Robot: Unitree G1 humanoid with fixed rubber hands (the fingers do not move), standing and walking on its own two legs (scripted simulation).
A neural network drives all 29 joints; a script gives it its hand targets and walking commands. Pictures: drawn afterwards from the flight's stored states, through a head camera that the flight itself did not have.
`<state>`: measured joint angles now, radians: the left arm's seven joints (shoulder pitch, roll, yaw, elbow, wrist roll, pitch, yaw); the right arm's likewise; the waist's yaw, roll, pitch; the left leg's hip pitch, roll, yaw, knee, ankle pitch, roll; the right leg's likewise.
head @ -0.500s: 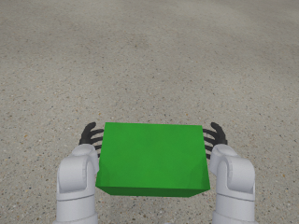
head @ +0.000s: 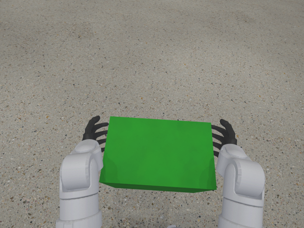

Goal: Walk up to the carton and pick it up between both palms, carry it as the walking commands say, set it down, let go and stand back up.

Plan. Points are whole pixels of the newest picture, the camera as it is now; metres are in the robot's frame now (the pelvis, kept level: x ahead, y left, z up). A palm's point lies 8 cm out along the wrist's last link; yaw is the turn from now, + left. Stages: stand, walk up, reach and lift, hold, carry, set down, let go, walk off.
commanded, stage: carry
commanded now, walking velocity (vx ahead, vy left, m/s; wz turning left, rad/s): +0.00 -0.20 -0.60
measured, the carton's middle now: (156, 159) +0.31 -0.01 -0.01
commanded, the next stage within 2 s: none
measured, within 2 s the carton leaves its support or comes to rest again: neither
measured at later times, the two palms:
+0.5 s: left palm (206, 152) +0.29 -0.12 +0.07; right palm out of the picture +0.18 -0.42 +0.07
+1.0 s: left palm (302, 189) +0.20 -0.30 +0.09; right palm out of the picture +0.02 -0.56 +0.12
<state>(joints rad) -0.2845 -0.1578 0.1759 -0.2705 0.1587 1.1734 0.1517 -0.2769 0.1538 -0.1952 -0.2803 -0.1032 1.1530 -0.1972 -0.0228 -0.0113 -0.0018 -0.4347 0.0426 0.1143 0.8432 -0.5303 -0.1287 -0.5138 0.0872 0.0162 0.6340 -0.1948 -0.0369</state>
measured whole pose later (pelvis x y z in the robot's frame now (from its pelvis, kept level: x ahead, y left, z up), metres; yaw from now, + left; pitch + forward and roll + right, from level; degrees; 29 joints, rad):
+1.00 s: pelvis -0.14 -0.27 +0.02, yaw -34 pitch +3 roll -5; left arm -0.30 -0.15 0.17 -0.35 0.16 1.21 0.18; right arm -0.30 0.16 -0.21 -0.29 -0.07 1.14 -0.19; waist -0.02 -0.04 0.02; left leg -0.36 0.29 0.20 0.62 -0.28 -0.07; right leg -0.59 -0.04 0.03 0.97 -0.30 0.04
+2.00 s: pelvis -0.48 -0.45 +0.01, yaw -66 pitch +2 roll +1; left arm -0.28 -0.16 0.16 -0.23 0.16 1.18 0.16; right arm -0.28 0.16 -0.23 -0.26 -0.10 1.18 -0.20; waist -0.02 0.04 0.02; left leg -0.50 0.15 0.09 1.12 -0.55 -0.17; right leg -0.47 0.02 0.03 0.63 -0.20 -0.02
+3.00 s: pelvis -0.73 -0.37 +0.02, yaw -82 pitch -1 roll +1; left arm -0.24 -0.15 0.16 -0.23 0.16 1.20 0.16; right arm -0.28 0.15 -0.20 -0.22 -0.10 1.18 -0.21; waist -0.02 -0.03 -0.02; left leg -0.29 -0.01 0.08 0.57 -0.30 0.01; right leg -0.37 0.07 0.02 0.50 -0.12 -0.05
